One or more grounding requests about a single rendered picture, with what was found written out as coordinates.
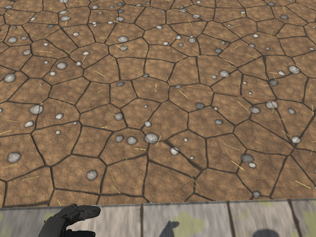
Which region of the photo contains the left robot hand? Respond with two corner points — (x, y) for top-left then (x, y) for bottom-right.
(38, 203), (101, 237)

